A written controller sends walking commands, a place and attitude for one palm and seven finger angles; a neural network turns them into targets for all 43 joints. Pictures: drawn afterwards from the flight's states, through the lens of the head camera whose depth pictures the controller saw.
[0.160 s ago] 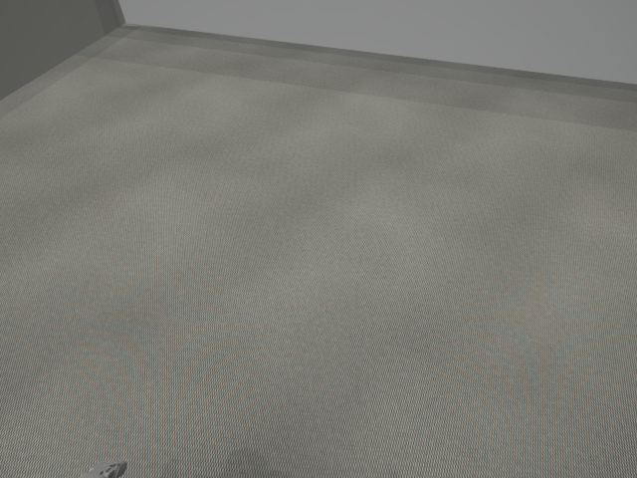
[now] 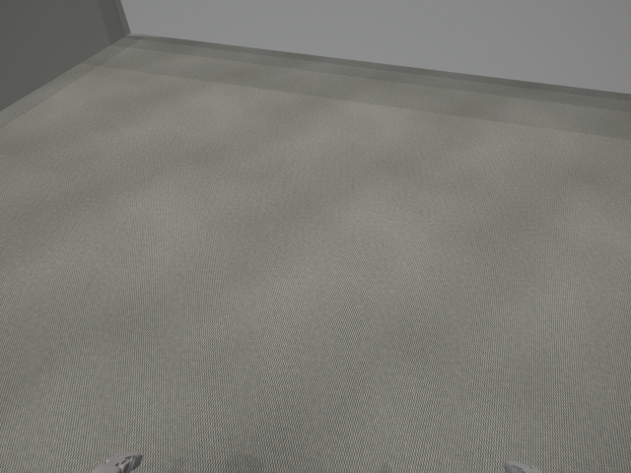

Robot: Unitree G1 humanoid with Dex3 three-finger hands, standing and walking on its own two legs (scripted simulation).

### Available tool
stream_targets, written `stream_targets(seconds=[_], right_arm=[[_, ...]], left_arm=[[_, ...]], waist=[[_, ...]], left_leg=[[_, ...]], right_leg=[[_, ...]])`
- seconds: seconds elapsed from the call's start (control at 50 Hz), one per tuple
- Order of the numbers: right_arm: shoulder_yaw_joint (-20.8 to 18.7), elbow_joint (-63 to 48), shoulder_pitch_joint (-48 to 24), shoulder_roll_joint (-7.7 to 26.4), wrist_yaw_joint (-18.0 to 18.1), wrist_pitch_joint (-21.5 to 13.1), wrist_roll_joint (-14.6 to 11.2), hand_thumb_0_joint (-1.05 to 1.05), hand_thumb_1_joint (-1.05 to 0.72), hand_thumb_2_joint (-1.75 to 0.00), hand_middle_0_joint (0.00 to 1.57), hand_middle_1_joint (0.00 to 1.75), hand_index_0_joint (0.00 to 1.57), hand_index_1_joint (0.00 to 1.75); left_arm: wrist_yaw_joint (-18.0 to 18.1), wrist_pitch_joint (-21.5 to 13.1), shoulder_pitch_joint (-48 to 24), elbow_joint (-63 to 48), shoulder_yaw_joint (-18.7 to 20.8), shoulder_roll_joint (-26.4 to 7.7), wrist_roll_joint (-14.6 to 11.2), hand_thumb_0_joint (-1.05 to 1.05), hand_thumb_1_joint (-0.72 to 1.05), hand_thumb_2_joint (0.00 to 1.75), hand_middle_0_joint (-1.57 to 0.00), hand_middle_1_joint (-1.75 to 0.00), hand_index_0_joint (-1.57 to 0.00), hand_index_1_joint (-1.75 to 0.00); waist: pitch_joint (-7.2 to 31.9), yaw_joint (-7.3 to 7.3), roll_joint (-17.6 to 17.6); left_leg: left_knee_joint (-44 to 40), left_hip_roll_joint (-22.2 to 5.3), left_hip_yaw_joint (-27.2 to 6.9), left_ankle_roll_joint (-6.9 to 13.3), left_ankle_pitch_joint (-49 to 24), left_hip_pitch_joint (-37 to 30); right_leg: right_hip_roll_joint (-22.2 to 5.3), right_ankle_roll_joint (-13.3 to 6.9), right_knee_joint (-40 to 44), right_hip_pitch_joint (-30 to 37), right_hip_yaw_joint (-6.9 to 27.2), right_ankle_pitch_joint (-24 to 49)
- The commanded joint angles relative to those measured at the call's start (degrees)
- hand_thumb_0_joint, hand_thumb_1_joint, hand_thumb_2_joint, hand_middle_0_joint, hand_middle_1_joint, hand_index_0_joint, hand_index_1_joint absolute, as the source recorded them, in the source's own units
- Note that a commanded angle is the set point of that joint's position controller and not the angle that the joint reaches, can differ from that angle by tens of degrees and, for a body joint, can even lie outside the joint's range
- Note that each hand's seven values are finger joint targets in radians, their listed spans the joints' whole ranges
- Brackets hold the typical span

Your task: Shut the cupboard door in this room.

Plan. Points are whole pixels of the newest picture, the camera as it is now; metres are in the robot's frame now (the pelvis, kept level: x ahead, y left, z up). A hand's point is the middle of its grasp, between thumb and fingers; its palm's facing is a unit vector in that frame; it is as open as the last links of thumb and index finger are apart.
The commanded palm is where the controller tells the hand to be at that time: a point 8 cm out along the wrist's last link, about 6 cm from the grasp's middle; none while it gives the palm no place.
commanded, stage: stand and wait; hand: left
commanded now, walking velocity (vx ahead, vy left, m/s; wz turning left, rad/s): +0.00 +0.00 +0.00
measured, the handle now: out of the picture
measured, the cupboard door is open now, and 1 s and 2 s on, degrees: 82 82 82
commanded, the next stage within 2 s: turn or walk to find it in 0.74 s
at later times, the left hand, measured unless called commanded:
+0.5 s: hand out of the picture +0.05 +0.24 -0.15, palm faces -0.02 -0.94 -0.34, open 7.4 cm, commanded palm none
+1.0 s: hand out of the picture +0.04 +0.22 -0.16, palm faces +0.03 -0.95 -0.30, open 7.4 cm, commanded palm none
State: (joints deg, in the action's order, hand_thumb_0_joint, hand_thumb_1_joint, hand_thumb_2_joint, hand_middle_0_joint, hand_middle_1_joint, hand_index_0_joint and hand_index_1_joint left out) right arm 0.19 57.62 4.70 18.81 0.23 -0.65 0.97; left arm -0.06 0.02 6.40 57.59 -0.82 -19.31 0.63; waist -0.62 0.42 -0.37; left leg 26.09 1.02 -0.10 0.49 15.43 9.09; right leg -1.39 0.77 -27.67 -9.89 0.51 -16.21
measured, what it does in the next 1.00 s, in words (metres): stands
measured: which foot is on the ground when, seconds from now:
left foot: down 0.00-1.00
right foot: down 0.00-1.00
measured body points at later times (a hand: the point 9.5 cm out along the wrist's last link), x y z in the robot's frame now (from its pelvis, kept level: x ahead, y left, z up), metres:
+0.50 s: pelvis -0.02 -0.01 +0.00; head -0.02 -0.01 +0.45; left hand +0.05 +0.29 -0.13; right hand +0.06 -0.32 -0.13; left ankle -0.01 +0.12 -0.74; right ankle -0.01 -0.13 -0.74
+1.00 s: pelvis -0.03 -0.01 +0.00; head -0.02 -0.01 +0.45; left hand +0.03 +0.27 -0.14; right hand +0.04 -0.29 -0.14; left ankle -0.01 +0.12 -0.74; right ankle -0.01 -0.13 -0.74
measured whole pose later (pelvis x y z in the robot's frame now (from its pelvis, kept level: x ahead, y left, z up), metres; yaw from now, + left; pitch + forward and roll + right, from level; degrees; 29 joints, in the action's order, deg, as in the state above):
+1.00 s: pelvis -0.03 -0.01 +0.00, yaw +3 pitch -1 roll +0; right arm -0.4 60.9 10.0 17.0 -0.1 1.7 0.9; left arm 0.9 1.4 8.5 58.6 0.1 -16.9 0.7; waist -1.9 -0.4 -0.1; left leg 29.1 0.8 -3.5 -0.6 13.2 15.0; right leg -1.1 0.0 -28.6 -13.6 -2.9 -14.2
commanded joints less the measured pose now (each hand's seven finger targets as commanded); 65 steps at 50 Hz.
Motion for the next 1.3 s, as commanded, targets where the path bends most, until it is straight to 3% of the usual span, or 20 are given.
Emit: stream_targets(seconds=[0.0,0.3,0.44,0.76,0.82,0.88,1.0,1.04,1.06,1.08,1.1,1.12,1.16,1.2,1.28], right_arm=[[-3.01,-3.31,-2.77,12.1,0.74,-1.49,-0.02,0.0,-0.9,-0.9,0.2,0.3,0.2,0.3],[-2.7,0.15,-1.92,12.09,0.7,-1.43,-0.31,0.0,-0.9,-0.9,0.2,0.3,0.2,0.3],[-2.45,1.53,-1.11,12.46,0.55,-1.23,-0.36,0.0,-0.9,-0.9,0.2,0.3,0.2,0.3],[-2.49,2.3,0.09,12.68,0.28,-1.18,-0.31,0.0,-0.9,-0.9,0.2,0.3,0.2,0.3],[-1.99,1.75,1.27,9.6,0.08,-0.39,-0.18,0.0,-0.9,-0.9,0.2,0.3,0.2,0.3],[-1.43,0.84,3.63,5.21,-0.1,0.76,-0.02,0.0,-0.9,-0.9,0.2,0.3,0.2,0.3],[-2.88,-1.99,7.49,3.97,-0.19,2.03,-0.11,0.0,-0.9,-0.9,0.2,0.3,0.2,0.3],[-3.3,-2.68,8.91,3.74,-0.3,2.1,-0.02,0.0,-0.9,-0.9,0.2,0.3,0.2,0.3],[-3.43,-2.95,9.73,4.44,-0.41,1.97,0.14,0.0,-0.9,-0.9,0.2,0.3,0.2,0.3],[-3.85,-3.57,10.08,6.24,-0.32,1.7,0.55,0.0,-0.9,-0.9,0.2,0.3,0.2,0.3],[-4.44,-4.0,10.75,7.54,0.05,1.37,0.42,0.0,-0.9,-0.9,0.2,0.3,0.2,0.3],[-4.68,-4.36,11.28,7.62,0.44,1.18,0.17,0.0,-0.9,-0.9,0.2,0.3,0.2,0.3],[-4.91,-4.97,9.84,6.63,0.98,1.31,0.28,0.0,-0.9,-0.9,0.2,0.3,0.2,0.3],[-5.22,-5.41,9.77,5.79,1.17,1.5,0.43,0.0,-0.9,-0.9,0.2,0.3,0.2,0.3],[-5.87,-5.67,10.77,5.32,1.0,2.09,0.51,0.0,-0.9,-0.9,0.2,0.3,0.2,0.3]], left_arm=[[0.83,-1.21,-2.59,-3.6,3.06,-12.06,0.06,0.0,0.9,0.9,-0.2,-0.3,-0.2,-0.3],[0.75,-1.6,-1.55,-0.79,2.99,-12.17,-0.1,0.0,0.9,0.9,-0.2,-0.3,-0.2,-0.3],[0.6,-1.47,-1.62,0.35,2.87,-12.51,-0.07,0.0,0.9,0.9,-0.2,-0.3,-0.2,-0.3],[0.53,-1.31,-1.63,0.64,3.0,-12.71,0.07,0.0,0.9,0.9,-0.2,-0.3,-0.2,-0.3],[0.89,-0.44,0.07,0.27,2.87,-9.78,0.04,0.0,0.9,0.9,-0.2,-0.3,-0.2,-0.3],[1.36,0.74,2.69,-0.3,2.43,-6.39,0.07,0.0,0.9,0.9,-0.2,-0.3,-0.2,-0.3],[1.98,1.24,3.19,-4.53,3.6,-7.46,0.39,0.0,0.9,0.9,-0.2,-0.3,-0.2,-0.3],[2.06,1.5,2.21,-6.06,3.7,-6.53,0.53,0.0,0.9,0.9,-0.2,-0.3,-0.2,-0.3],[2.04,1.7,1.49,-6.78,3.67,-5.43,0.48,0.0,0.9,0.9,-0.2,-0.3,-0.2,-0.3],[2.01,1.87,1.49,-7.45,3.65,-3.42,0.19,0.0,0.9,0.9,-0.2,-0.3,-0.2,-0.3],[2.12,1.79,1.81,-7.91,3.55,-2.15,0.09,0.0,0.9,0.9,-0.2,-0.3,-0.2,-0.3],[2.26,1.63,2.33,-8.31,3.63,-2.46,0.23,0.0,0.9,0.9,-0.2,-0.3,-0.2,-0.3],[2.12,1.41,3.53,-7.85,3.93,-1.19,0.05,0.0,0.9,0.9,-0.2,-0.3,-0.2,-0.3],[1.9,1.21,3.97,-7.83,3.84,0.61,-0.18,0.0,0.9,0.9,-0.2,-0.3,-0.2,-0.3],[1.89,1.17,5.73,-8.33,3.99,2.17,-0.54,0.0,0.9,0.9,-0.2,-0.3,-0.2,-0.3]], waist=[[3.23,-0.37,0.14],[3.16,-0.35,-0.2],[1.14,-0.4,0.17],[0.26,-0.4,-0.1],[0.62,-0.16,0.42],[0.06,0.11,-0.75],[2.58,-0.97,-6.1],[1.83,-1.89,-2.56],[1.34,-2.27,2.13],[0.22,-2.39,9.86],[0.6,-2.4,14.63],[1.43,-2.08,13.65],[3.56,-1.19,10.32],[4.85,-1.45,9.09],[5.35,-1.55,9.52]], left_leg=[[-4.29,-6.91,-4.87,1.87,-15.22,-0.81],[-6.06,-7.2,-5.1,1.36,-12.39,-1.87],[-7.43,-7.17,-5.51,1.16,-7.97,-0.43],[-7.76,-7.06,-6.43,1.21,-6.32,1.35],[-5.55,-6.87,-6.87,0.99,-7.93,3.64],[-2.35,-5.76,-6.48,0.33,-7.49,7.92],[9.09,-3.44,-3.81,-0.22,-6.91,7.89],[6.84,-4.61,-6.41,0.64,-8.18,7.3],[2.71,-6.51,-11.35,1.93,-9.89,8.29],[-4.45,-11.03,-21.06,4.91,-10.4,9.8],[-9.79,-15.25,-29.96,8.97,-14.3,7.63],[-9.64,-16.52,-31.81,11.71,-18.28,5.06],[-6.64,-14.63,-27.74,11.99,-20.7,2.41],[-5.13,-12.62,-25.17,11.19,-22.38,1.13],[-4.59,-10.48,-25.64,9.83,-21.39,2.02]], right_leg=[[-5.22,-2.53,4.53,0.84,4.08,13.9],[-5.81,-2.81,7.67,1.75,5.29,12.86],[-5.57,-2.75,9.59,0.51,5.98,6.56],[-5.61,-2.55,9.98,-0.47,6.02,2.48],[-6.05,-1.9,7.75,-0.33,4.73,2.99],[-7.58,-1.52,6.58,-0.79,4.69,2.01],[-14.08,-5.27,4.46,-4.54,5.14,6.46],[-11.99,-4.1,0.44,-7.83,2.22,3.88],[-8.4,-2.18,-4.45,-8.72,-1.13,0.37],[-2.39,0.39,-12.75,-9.89,-4.86,-4.67],[0.7,1.13,-21.58,-13.29,-4.01,-13.07],[-0.15,0.74,-27.42,-15.83,-0.6,-16.17],[-0.63,0.96,-30.01,-17.0,1.42,-14.39],[0.01,1.34,-25.79,-15.35,0.49,-13.49],[1.94,1.39,-14.11,-9.44,-0.62,-11.06]])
